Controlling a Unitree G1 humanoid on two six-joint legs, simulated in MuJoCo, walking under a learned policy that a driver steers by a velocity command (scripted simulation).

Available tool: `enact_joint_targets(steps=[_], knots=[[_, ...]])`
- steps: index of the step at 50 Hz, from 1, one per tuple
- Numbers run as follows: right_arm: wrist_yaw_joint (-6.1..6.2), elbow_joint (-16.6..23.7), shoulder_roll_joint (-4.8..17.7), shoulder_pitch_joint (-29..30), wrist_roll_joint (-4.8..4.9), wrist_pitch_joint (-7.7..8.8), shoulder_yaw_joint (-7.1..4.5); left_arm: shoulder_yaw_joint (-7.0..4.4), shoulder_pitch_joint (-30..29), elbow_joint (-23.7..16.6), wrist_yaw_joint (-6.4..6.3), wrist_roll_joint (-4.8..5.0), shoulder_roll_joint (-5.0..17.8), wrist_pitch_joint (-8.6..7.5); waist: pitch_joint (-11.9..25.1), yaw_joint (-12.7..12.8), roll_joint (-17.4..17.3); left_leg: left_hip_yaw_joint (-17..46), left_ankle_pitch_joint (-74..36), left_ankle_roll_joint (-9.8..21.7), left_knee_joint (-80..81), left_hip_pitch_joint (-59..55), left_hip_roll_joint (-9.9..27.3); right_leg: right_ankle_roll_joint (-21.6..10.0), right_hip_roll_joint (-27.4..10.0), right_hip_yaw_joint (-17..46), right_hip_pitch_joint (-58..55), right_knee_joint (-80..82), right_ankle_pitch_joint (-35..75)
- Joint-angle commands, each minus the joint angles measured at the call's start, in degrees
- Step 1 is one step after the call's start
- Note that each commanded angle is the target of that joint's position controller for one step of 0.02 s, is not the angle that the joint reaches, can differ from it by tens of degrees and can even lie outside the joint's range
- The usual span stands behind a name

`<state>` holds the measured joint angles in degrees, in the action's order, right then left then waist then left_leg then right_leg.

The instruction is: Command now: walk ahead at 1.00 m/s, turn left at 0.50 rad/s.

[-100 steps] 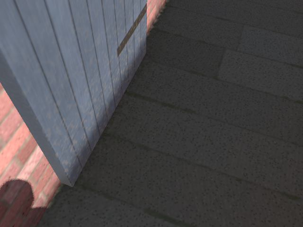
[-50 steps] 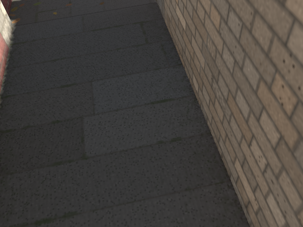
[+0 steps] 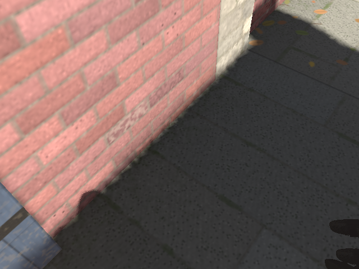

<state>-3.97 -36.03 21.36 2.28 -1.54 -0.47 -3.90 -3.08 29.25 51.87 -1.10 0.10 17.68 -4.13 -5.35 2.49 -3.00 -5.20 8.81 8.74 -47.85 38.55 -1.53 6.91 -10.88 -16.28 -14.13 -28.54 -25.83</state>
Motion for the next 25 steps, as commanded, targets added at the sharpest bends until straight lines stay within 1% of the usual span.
enact_joint_targets(steps=[1, 2, 3, 4, 5, 6, 7, 8, 9, 10, 11, 12, 13, 14, 15, 16, 17, 18, 19, 20, 21, 22, 23, 24, 25], knots=[[2.00, -8.89, 8.53, -28.96, -1.38, 0.97, -3.83, -2.59, -10.43, -5.76, -0.15, -0.81, 9.37, -0.37, 10.09, -18.15, 8.21, 11.39, 4.14, 2.95, 13.84, -57.90, 1.65, -10.73, 3.81, 5.47, 41.88, -44.97, 19.22], [1.93, -5.55, 14.68, -24.17, -3.64, 0.92, -3.76, 0.08, -1.08, -10.50, 0.50, 0.85, 0.18, -0.69, 22.88, -5.91, -10.88, 38.81, -6.23, 3.39, 14.45, -70.13, 19.79, -10.23, 4.93, 12.22, 55.55, -62.81, -9.97], [2.01, -7.10, 11.70, -28.12, -2.30, 0.91, -3.72, -0.45, -6.69, -11.40, 0.46, 1.84, 5.94, -1.87, 29.33, -12.11, -5.28, 46.16, 8.92, 6.35, 26.67, -65.76, 19.98, -11.47, 7.16, 19.19, 54.55, -60.29, 2.02], [3.12, -9.90, 8.79, -27.72, -2.28, 1.90, -3.35, -0.10, -8.12, -9.85, 0.12, 2.32, 4.73, -2.55, 17.02, -10.23, -2.54, 41.12, 18.60, 7.32, 30.80, -54.69, 19.52, -11.79, 5.54, 20.30, 56.98, -56.09, 7.40], [3.38, -10.23, 5.51, -23.93, -2.72, 3.21, -2.65, 0.26, -11.02, -8.77, 0.55, 0.72, 4.72, -2.92, 7.66, -8.78, 0.91, 35.61, 17.04, 6.40, 32.32, -42.04, 18.00, -11.63, 3.50, 20.42, 55.22, -51.36, 10.73], [3.44, -10.40, 3.23, -21.74, -3.71, 4.19, -2.07, 0.46, -9.86, -6.83, 0.87, -0.10, 4.55, -2.06, 5.80, -7.06, -0.28, 28.82, 9.45, 4.88, 32.09, -36.26, 15.60, -11.90, 2.39, 22.34, 51.47, -49.26, 10.86], [3.29, -11.16, 0.62, -20.39, -3.20, 5.06, -1.28, 0.47, -7.86, -5.07, 1.25, -0.84, 4.02, -0.40, 4.61, -4.91, 0.44, 24.15, 5.06, 4.31, 33.21, -31.69, 14.91, -11.97, 1.96, 22.96, 48.57, -47.49, 11.83], [4.62, -12.93, -0.69, -24.55, -1.32, 5.41, -0.64, -0.28, -6.73, -3.67, 1.37, -2.24, 4.18, 2.16, -0.04, -4.02, 12.20, 27.50, -36.78, -1.66, 25.29, -29.17, 19.75, -11.92, 5.68, 26.78, 48.57, -47.70, 13.08], [7.00, -15.45, 3.06, -28.40, 1.13, 4.73, -1.79, -0.12, -4.33, -5.62, 3.84, -3.79, 2.40, 4.69, 0.91, -0.27, 11.38, 22.41, -66.43, -6.71, 21.06, -33.56, 22.30, -11.30, 8.06, 26.46, 51.68, -47.01, 9.75], [7.85, -15.01, 6.44, -28.19, 1.76, 4.73, -2.60, 0.83, -5.23, -6.23, 6.55, -3.77, -0.64, 6.09, 2.82, 0.67, 4.94, 16.78, -63.35, -7.51, 21.72, -33.41, 22.03, -11.01, 7.16, 26.62, 53.33, -43.85, 8.22], [7.60, -14.34, 4.99, -24.47, 1.92, 4.21, -2.40, 0.98, -10.06, -8.37, 7.93, -3.22, -0.84, 6.79, 2.25, 1.25, 4.26, 10.51, -51.47, -10.19, 24.72, -30.47, 18.02, -11.48, 6.16, 24.42, 53.39, -38.67, 12.87], [7.12, -13.24, 4.18, -22.49, 1.71, 4.28, -2.24, 1.28, -13.50, -11.19, 9.49, -3.04, -0.95, 6.69, 1.24, 1.87, -0.78, 4.85, -46.02, -10.61, 26.36, -27.13, 15.21, -12.35, 5.80, 21.71, 51.06, -32.27, 18.78], [6.77, -12.77, 2.89, -20.34, 1.28, 4.38, -2.26, 1.58, -16.91, -12.22, 10.55, -2.52, -0.90, 6.41, -0.21, 1.46, -4.13, 0.25, -38.81, -10.08, 28.18, -25.82, 12.29, -12.91, 5.79, 18.74, 50.76, -27.29, 24.10], [6.35, -12.48, 2.32, -19.85, 1.13, 4.98, -2.02, 1.64, -18.67, -12.74, 11.48, -2.67, -0.25, 5.60, -1.70, 0.91, -4.69, -2.34, -35.27, -9.18, 30.74, -25.26, 10.07, -13.42, 6.26, 15.99, 50.17, -21.23, 29.17], [6.79, -12.86, 1.71, -20.97, 1.14, 5.45, -2.03, 1.62, -21.37, -13.05, 11.61, -2.94, 0.35, 5.20, -1.93, -0.12, -1.84, -3.86, -33.18, -8.91, 32.88, -27.65, 10.19, -13.99, 6.44, 13.64, 51.40, -16.74, 33.82], [7.48, -13.53, 0.98, -24.38, 1.56, 6.21, -2.00, 1.76, -23.44, -13.77, 11.46, -3.50, -0.02, 4.99, -3.13, -1.08, -1.11, -4.91, -37.16, -9.06, 33.48, -32.36, 11.18, -14.84, 6.82, 11.57, 54.44, -13.13, 36.57], [7.97, -13.93, 1.65, -25.53, 1.89, 6.59, -1.97, 2.16, -22.67, -13.70, 11.55, -3.37, -1.46, 4.92, -1.69, -0.36, -1.40, -6.84, -39.73, -9.78, 33.40, -36.72, 11.79, -15.91, 7.39, 10.01, 54.64, -9.68, 39.53], [7.97, -13.33, 2.22, -23.87, 1.83, 6.73, -2.02, 2.27, -20.46, -12.66, 11.23, -2.63, -1.91, 4.76, 0.31, 1.40, -2.27, -9.19, -43.16, -10.31, 32.77, -38.04, 11.42, -16.90, 7.91, 8.21, 50.97, -6.99, 42.05], [8.28, -13.17, 3.00, -23.15, 1.95, 7.04, -2.31, 1.91, -19.65, -12.27, 11.02, -2.20, -1.08, 4.81, 2.11, 3.42, -2.44, -10.24, -49.39, -10.92, 31.63, -38.40, 12.47, -17.78, 8.69, 7.02, 46.41, -4.64, 43.94], [9.37, -13.15, 3.57, -23.30, 2.09, 6.91, -2.23, 1.32, -19.90, -11.92, 10.57, -1.90, -0.48, 5.03, 3.32, 4.36, -4.07, -10.81, -58.26, -10.97, 29.50, -39.23, 13.38, -17.72, 10.14, 5.14, 42.25, -3.53, 43.08], [10.14, -12.54, 4.96, -21.79, 1.95, 6.51, -2.65, 0.70, -17.21, -10.57, 10.07, -1.59, 0.76, 5.35, 4.62, 6.45, -4.77, -11.32, -63.59, -10.77, 26.44, -39.30, 13.98, -17.37, 11.48, 3.95, 37.31, -3.89, 41.56], [10.68, -11.47, 7.49, -18.39, 1.45, 5.66, -3.35, -0.43, -9.43, -8.06, 9.56, -0.86, 2.72, 5.90, 8.56, 10.76, -5.34, -11.32, -67.80, -9.95, 20.28, -38.88, 14.40, -17.16, 12.84, 4.26, 27.94, -6.05, 37.94], [10.95, -10.15, 8.71, -14.40, 0.92, 4.61, -3.69, -1.56, -0.85, -5.58, 8.94, 0.26, 5.12, 6.26, 10.14, 14.91, -5.86, -10.34, -71.77, -8.25, 10.41, -35.05, 15.07, -17.32, 14.91, 4.32, 18.46, -8.77, 30.81], [10.34, -8.57, 7.24, -11.01, 0.45, 3.61, -3.39, -3.07, 7.56, -2.05, 7.64, 0.60, 7.46, 5.58, 9.77, 16.90, -5.49, -7.75, -67.73, -6.81, -3.62, -30.16, 13.93, -19.81, 15.65, 6.98, 11.38, -6.16, 24.08], [8.77, -7.58, 4.66, -5.20, 0.65, 2.85, -2.92, -4.69, 10.53, -0.33, 5.48, 1.33, 8.70, 4.41, 5.84, 18.73, 3.31, -7.27, -28.31, -7.15, -31.93, -20.87, 5.26, -26.47, 13.25, 12.87, 8.52, 2.11, 23.45]])
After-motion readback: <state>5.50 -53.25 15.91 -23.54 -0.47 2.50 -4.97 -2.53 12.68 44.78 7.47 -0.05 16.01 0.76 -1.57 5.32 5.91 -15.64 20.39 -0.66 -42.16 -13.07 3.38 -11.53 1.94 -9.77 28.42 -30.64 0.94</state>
